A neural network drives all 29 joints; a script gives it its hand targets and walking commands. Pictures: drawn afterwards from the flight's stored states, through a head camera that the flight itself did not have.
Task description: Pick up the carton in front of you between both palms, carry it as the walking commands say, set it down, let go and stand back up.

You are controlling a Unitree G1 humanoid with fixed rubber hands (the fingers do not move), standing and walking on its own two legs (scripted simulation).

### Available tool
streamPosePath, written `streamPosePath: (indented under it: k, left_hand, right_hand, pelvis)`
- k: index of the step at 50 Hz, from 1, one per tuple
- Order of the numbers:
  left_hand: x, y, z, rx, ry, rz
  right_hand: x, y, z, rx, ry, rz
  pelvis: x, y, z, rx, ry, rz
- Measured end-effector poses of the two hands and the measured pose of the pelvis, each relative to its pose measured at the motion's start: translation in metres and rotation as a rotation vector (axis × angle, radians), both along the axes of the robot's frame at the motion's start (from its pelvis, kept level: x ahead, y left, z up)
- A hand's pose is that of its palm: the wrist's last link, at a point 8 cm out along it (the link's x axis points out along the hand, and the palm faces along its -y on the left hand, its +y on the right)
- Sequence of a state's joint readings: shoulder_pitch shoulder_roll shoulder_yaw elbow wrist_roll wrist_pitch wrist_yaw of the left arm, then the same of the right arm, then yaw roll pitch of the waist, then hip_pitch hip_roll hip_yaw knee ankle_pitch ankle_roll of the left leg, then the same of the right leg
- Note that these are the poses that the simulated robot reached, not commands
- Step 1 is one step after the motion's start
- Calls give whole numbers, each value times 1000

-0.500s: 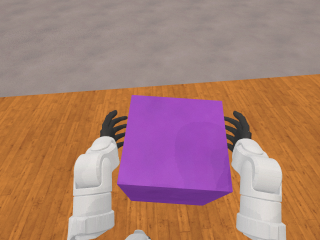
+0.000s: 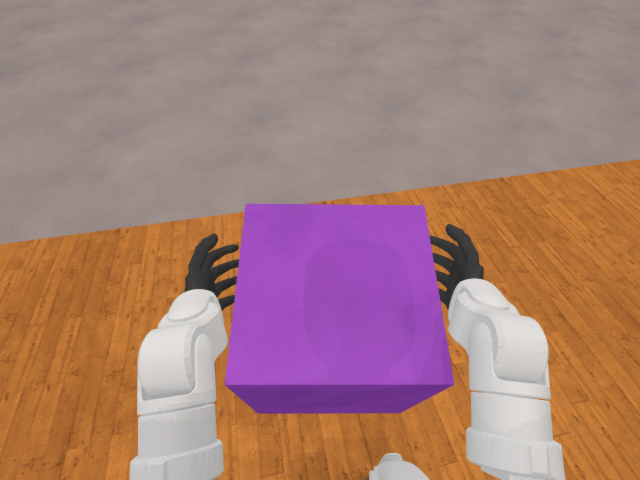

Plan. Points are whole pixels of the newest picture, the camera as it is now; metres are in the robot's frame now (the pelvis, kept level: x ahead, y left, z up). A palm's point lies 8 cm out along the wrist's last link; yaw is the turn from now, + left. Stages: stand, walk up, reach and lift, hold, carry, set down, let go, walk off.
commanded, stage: carry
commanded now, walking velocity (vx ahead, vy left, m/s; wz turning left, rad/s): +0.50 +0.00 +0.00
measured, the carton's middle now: (332, 320) +0.33 -0.01 +0.01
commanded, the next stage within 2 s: none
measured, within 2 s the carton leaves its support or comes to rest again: neither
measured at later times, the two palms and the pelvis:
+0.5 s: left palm (233, 147) +0.64 +0.14 +0.07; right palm (405, 141) +0.65 -0.16 +0.07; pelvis +0.31 -0.03 -0.02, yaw +1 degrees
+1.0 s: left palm (240, 85) +0.95 +0.16 +0.02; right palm (369, 82) +0.94 -0.14 +0.03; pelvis +0.61 +0.02 -0.05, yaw -1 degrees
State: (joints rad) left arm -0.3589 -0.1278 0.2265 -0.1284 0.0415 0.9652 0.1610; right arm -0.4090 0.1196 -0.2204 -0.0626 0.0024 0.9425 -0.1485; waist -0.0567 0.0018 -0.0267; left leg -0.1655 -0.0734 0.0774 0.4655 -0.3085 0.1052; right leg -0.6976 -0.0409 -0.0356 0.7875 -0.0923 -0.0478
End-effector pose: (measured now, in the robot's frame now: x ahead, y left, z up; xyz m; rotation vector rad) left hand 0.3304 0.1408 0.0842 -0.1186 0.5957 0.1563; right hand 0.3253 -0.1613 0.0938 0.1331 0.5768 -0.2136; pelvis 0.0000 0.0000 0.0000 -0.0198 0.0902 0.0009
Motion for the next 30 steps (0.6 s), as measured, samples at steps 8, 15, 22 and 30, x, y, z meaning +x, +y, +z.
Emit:
streamPosePath:
  k: [8,15,22,30]
  left_hand:
    - [119,-9,-5,48,-52,35]
    - [178,-2,-30,19,79,99]
    - [265,-2,-19,19,37,90]
    - [381,8,-14,34,-22,55]
  right_hand:
    - [131,-10,-13,-5,-53,54]
    - [212,-1,-39,17,77,97]
    - [292,-2,-32,18,35,82]
    - [399,6,-28,-11,-22,53]
  pelvis:
    - [126,-20,-39,26,-26,26]
    - [199,-33,-32,31,-19,23]
    - [276,-31,-24,43,-1,18]
    - [390,-10,-40,20,-2,-2]
